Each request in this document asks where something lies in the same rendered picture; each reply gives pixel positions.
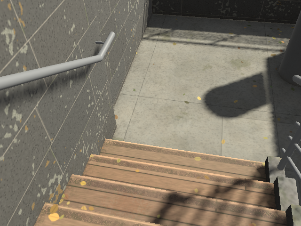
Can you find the stairs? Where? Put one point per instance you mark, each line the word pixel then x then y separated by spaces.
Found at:
pixel 133 184

